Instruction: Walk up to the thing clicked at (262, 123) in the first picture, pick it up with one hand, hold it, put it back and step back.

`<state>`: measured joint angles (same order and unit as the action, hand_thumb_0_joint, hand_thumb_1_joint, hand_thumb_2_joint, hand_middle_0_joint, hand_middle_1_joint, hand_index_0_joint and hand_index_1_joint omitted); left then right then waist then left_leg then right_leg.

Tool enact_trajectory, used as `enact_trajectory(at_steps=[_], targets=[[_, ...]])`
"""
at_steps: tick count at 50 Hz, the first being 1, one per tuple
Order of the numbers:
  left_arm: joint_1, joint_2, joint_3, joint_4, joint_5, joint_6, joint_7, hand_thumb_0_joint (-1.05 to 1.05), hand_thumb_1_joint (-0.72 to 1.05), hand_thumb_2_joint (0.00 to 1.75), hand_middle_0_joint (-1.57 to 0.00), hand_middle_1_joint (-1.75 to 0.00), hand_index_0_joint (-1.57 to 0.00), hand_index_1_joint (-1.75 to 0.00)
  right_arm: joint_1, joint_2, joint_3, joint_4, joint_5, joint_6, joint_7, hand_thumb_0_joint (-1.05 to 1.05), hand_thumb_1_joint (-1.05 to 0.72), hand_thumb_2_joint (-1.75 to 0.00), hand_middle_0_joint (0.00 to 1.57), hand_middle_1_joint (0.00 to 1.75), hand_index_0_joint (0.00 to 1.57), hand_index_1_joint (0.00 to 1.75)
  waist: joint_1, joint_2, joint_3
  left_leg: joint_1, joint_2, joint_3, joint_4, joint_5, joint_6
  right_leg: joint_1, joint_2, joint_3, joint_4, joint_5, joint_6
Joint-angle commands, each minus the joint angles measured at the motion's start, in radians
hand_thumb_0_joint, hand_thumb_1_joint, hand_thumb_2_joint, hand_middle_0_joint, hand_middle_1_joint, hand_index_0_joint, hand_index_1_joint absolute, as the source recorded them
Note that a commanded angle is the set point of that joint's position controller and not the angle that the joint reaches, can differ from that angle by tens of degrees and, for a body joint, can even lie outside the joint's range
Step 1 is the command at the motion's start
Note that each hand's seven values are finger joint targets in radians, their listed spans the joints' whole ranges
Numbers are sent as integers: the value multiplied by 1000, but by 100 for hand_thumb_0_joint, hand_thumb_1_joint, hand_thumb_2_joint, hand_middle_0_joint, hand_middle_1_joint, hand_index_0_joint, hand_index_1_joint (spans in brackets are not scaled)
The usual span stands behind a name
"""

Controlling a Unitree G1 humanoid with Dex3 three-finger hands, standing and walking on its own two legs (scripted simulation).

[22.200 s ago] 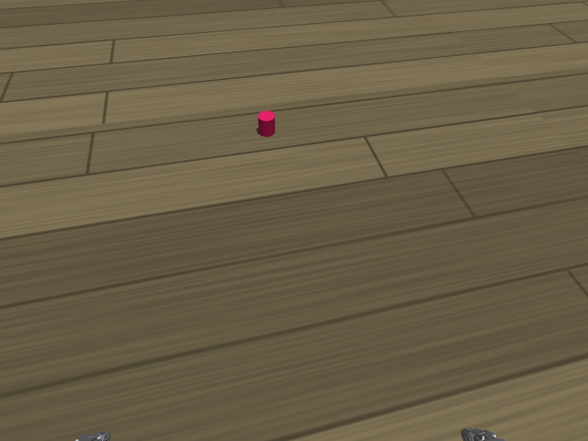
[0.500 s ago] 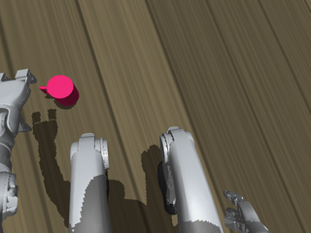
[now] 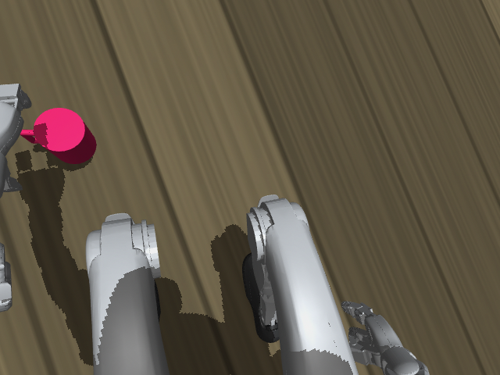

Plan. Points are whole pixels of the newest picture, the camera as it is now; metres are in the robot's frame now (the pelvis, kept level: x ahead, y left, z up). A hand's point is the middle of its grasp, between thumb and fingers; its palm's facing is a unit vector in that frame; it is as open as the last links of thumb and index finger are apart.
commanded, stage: rise first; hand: left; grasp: from above
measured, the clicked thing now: (58, 137) +0.51 +0.29 -0.30
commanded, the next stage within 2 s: approach in 1.96 s
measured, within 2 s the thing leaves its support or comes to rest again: neither
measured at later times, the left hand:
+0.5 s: hand (16, 145) +0.45 +0.31 -0.18, palm faces -0.45 -0.07 -0.89, open 14.1 cm
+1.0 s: hand (17, 141) +0.46 +0.31 -0.19, palm faces -0.44 -0.07 -0.89, open 14.2 cm
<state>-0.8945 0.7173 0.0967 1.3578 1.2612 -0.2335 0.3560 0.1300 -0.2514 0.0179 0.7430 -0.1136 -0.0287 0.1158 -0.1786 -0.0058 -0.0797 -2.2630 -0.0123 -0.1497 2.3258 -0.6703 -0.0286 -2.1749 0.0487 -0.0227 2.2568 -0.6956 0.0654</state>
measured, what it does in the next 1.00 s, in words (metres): stands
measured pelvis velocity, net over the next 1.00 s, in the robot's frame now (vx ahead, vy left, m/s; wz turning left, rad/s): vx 0.00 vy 0.00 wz -0.04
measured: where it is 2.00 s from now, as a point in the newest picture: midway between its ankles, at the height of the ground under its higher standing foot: (208, 324)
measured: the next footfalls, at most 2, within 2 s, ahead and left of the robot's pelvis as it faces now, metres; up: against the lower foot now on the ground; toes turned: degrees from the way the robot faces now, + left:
none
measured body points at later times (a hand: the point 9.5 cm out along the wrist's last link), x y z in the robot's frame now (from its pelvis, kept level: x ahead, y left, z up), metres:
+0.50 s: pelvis +0.00 +0.00 -0.01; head +0.25 +0.07 +0.36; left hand +0.47 +0.31 -0.13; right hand +0.06 -0.27 -0.12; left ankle +0.08 +0.13 -0.32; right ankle +0.10 -0.14 -0.32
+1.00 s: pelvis +0.00 +0.00 -0.02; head +0.25 +0.08 +0.34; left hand +0.48 +0.32 -0.14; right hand +0.05 -0.27 -0.13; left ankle +0.08 +0.13 -0.32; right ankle +0.10 -0.14 -0.32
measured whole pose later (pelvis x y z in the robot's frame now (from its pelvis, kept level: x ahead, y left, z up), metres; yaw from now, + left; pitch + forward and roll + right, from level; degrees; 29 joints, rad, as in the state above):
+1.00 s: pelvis +0.00 +0.00 -0.02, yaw -2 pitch +34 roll -10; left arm -0.97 0.81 0.11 1.45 1.27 -0.24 0.38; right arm 0.14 -0.27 0.09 0.73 -0.14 -0.03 0.13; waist -0.24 -0.02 -0.02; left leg -2.33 -0.01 -0.18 2.41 -0.68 -0.03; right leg -2.23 0.06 -0.05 2.32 -0.70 0.07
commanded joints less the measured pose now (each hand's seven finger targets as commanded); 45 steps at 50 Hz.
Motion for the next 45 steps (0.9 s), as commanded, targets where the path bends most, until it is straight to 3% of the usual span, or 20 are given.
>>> enact_trajectory(at_steps=[1,4,5,17,22,23,26,28,31,38,42,44,45], targets=[[-308,268,39,-113,-17,4,42,0,-56,102,-6,-102,-6,-102,206,-238,-71,-9,-8,-6,-8,0,-91,-90,20,30,20,30,-14,234,-658,529,6,112,-229,150,58,286,11,-118,-229,205,-98],[-319,293,51,-109,-16,7,48,0,-56,102,-6,-103,-6,-102,203,-240,-64,-10,-8,-5,-7,0,-91,-90,20,30,20,30,-2,258,-666,520,6,113,-233,141,56,281,13,-119,-217,195,-101],[-318,278,39,-103,-14,8,46,0,-56,102,-6,-103,-6,-102,207,-244,-65,-12,-10,-6,-7,0,-91,-90,20,30,20,30,-18,253,-658,528,10,107,-226,140,55,273,13,-125,-214,197,-99],[-333,304,48,-147,-27,11,41,0,-56,101,-6,-103,-6,-103,222,-252,-52,-11,-8,4,0,0,-91,-90,20,30,20,30,-19,278,-696,532,10,104,-205,191,53,305,18,-128,-196,250,-99],[-331,297,39,-120,-27,10,42,0,-55,100,-6,-104,-7,-103,218,-260,-47,-11,-8,6,1,0,-91,-90,20,30,20,30,-29,295,-658,542,15,93,-205,192,48,261,17,-135,-180,249,-102],[-334,298,38,-115,-20,9,43,0,-61,108,-7,-98,-4,-101,217,-264,-47,-12,-9,7,1,0,-91,-90,20,30,20,30,-32,310,-656,546,14,92,-207,186,45,251,15,-137,-178,242,-102],[-326,307,43,-90,-19,8,48,0,-58,104,-7,-101,-6,-102,214,-264,-39,-14,-9,7,3,0,-91,-90,20,30,20,30,-31,294,-631,518,11,92,-205,167,47,249,16,-140,-178,227,-102],[-347,299,28,-97,-18,2,47,0,-58,104,-7,-101,-5,-102,219,-262,-30,-19,-14,5,6,0,-91,-90,20,30,20,30,-51,278,-627,492,10,97,-191,157,54,267,20,-139,-188,226,-99],[-345,314,39,-81,-21,-1,53,0,-58,104,-7,-101,-6,-102,214,-268,-28,-14,-14,3,5,0,-91,-90,20,30,20,30,-38,290,-637,509,10,91,-196,157,50,253,16,-141,-175,223,-99],[-361,321,30,-36,-6,-3,63,0,-59,105,-7,-101,-5,-103,212,-270,-14,-15,-23,0,5,0,-91,-90,20,30,20,30,-60,301,-599,472,6,93,-182,131,50,234,19,-145,-167,202,-100],[-370,348,38,-50,-7,-5,63,0,-59,105,-7,-101,-5,-102,204,-275,-10,-16,-24,-3,3,0,-91,-90,20,30,20,30,-54,309,-621,483,8,93,-172,142,51,236,19,-146,-163,211,-99],[-370,340,32,-49,-11,-5,60,0,-57,103,-7,-102,-6,-103,217,-276,-9,-14,-25,-4,6,0,-91,-90,20,30,20,30,-67,289,-632,477,7,92,-162,160,53,260,21,-147,-163,232,-95],[-372,355,41,-52,-11,-6,61,0,-58,104,-7,-102,-6,-103,211,-275,-11,-11,-25,-3,5,0,-91,-90,20,30,20,30,-57,294,-639,473,7,94,-159,161,53,257,21,-145,-160,232,-96]])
